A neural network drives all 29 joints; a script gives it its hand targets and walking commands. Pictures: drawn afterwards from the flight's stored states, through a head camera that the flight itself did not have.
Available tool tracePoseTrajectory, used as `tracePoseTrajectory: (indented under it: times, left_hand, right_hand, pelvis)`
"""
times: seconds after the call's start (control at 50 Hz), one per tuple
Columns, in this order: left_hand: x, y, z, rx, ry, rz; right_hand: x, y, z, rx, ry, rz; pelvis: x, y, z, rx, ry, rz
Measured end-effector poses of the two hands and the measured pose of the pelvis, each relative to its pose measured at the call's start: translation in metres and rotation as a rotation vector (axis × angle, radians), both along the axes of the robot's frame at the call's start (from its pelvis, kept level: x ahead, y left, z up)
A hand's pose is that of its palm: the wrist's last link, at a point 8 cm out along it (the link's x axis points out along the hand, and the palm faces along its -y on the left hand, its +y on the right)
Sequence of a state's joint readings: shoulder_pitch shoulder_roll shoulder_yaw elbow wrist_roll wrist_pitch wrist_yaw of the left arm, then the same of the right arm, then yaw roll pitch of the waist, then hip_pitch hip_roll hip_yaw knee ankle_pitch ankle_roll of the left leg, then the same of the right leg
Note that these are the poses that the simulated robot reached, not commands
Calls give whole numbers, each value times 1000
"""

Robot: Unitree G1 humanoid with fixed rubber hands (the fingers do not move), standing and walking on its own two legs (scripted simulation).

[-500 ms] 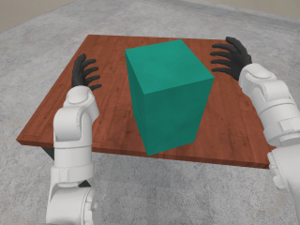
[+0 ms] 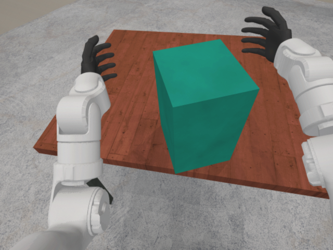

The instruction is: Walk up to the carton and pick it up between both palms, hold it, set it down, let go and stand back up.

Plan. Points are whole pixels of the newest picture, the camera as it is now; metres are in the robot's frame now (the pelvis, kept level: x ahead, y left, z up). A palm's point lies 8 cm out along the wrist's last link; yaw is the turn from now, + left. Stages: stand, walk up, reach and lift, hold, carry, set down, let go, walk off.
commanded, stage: reach and lift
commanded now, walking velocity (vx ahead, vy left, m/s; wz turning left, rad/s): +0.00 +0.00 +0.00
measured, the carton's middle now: (195, 112) +0.44 +0.01 +0.06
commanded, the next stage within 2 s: none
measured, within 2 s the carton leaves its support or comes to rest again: leaves its support in 1.48 s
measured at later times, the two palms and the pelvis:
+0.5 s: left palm (100, 80) +0.38 +0.22 +0.20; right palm (259, 50) +0.50 -0.11 +0.21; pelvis -0.01 +0.00 +0.00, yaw +0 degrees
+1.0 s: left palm (117, 108) +0.38 +0.20 +0.11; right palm (251, 81) +0.49 -0.12 +0.13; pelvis -0.01 -0.01 +0.00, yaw -1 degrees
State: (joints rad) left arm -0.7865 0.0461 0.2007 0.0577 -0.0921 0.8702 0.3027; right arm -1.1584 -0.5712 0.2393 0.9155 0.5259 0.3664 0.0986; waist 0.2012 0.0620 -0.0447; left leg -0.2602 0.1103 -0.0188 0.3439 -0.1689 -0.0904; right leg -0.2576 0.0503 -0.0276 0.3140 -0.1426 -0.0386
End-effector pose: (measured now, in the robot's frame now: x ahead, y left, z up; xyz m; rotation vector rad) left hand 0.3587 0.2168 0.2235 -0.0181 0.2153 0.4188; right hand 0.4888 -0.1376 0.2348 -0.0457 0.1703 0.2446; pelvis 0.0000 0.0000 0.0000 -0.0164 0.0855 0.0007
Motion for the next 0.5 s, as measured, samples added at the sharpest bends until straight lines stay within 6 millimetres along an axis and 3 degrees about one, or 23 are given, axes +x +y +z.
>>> tracePoseTrajectory:
  times: [0.28, 0.5]
  left_hand:
    - [20, -2, 0, -13, 16, 11]
    - [20, 2, -26, -25, 37, 24]
  right_hand:
    - [13, 16, 7, 10, 25, 14]
    - [15, 26, -21, 7, 53, 20]
  pelvis:
    - [-3, -3, -1, -1, 36, 1]
    - [-6, -2, -1, -3, 68, 6]
